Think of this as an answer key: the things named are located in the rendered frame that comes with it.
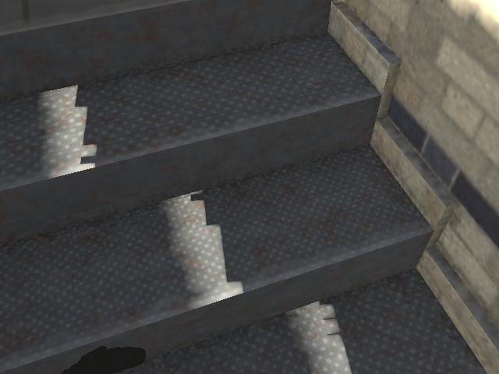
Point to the left robot hand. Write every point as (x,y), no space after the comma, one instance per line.
(108,361)

